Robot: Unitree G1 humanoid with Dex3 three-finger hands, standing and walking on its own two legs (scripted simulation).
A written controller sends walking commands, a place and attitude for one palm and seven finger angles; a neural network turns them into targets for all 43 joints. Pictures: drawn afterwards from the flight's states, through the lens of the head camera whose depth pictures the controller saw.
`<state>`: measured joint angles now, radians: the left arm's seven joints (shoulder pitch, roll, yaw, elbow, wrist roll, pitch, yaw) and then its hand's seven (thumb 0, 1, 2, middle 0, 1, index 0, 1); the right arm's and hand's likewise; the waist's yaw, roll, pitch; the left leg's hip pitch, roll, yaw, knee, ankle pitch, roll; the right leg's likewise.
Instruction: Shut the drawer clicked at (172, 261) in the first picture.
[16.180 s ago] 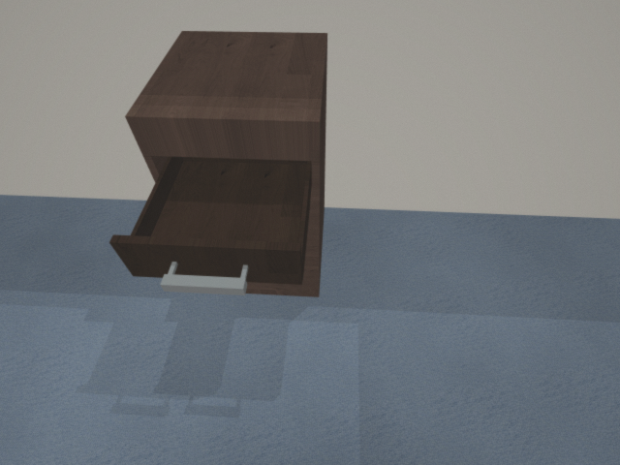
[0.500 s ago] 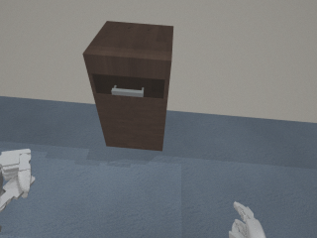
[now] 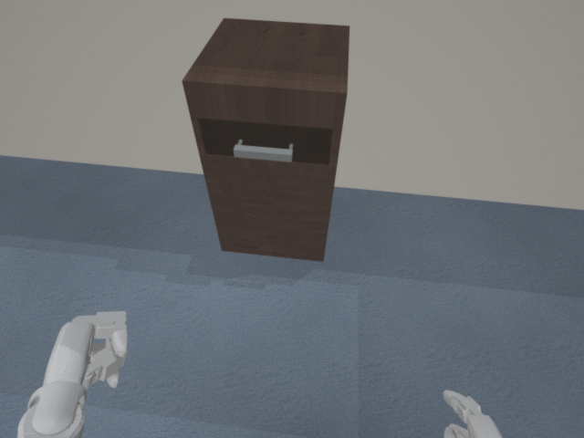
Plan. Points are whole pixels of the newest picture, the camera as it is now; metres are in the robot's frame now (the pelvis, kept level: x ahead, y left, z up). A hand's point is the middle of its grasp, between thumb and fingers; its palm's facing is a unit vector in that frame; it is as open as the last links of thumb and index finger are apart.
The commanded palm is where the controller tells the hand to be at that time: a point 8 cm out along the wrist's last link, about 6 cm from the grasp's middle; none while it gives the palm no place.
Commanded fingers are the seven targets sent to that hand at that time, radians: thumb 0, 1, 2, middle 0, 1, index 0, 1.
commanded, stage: let the arm hang, fingers relaxed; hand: left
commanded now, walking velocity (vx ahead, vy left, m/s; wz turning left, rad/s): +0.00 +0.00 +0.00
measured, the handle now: (264, 148) +0.90 +0.12 -0.17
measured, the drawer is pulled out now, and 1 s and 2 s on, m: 0.00 0.00 0.00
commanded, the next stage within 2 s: look to check the result in 0.98 s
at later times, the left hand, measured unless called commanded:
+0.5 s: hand out of the picture -0.11 +0.18 -0.16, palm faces +0.02 -0.97 -0.24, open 5.7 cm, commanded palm none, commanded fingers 0.00 0.90 0.90 -0.20 -0.30 -0.20 -0.30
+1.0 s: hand out of the picture -0.02 +0.11 -0.17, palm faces +0.03 -0.99 -0.15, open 7.3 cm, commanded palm none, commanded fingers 0.00 0.90 0.90 -0.20 -0.30 -0.20 -0.30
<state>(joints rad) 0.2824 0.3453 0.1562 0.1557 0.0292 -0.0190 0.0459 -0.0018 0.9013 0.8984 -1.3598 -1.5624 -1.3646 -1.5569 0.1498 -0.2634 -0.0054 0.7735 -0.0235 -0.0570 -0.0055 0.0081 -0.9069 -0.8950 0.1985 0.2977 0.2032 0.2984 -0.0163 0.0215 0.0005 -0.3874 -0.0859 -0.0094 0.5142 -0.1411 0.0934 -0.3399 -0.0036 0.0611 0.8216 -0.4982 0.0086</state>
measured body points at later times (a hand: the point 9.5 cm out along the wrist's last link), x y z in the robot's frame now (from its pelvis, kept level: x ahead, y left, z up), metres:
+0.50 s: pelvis -0.02 -0.02 +0.01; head -0.01 -0.02 +0.46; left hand -0.11 +0.23 -0.14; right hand -0.05 -0.25 -0.15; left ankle +0.07 +0.06 -0.73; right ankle -0.02 -0.14 -0.73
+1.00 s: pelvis +0.00 -0.04 +0.01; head +0.00 -0.04 +0.46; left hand -0.02 +0.16 -0.16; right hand -0.03 -0.24 -0.16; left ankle +0.07 +0.06 -0.73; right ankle -0.02 -0.14 -0.73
